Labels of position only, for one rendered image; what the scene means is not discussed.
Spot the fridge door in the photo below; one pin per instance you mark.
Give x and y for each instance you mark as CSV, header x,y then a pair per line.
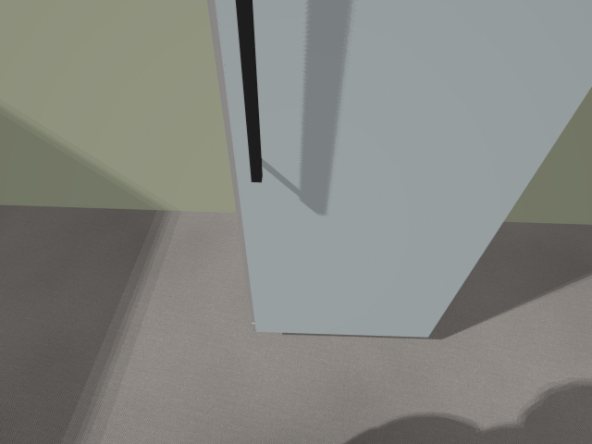
x,y
396,137

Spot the handle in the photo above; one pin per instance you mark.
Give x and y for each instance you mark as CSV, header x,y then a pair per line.
x,y
249,80

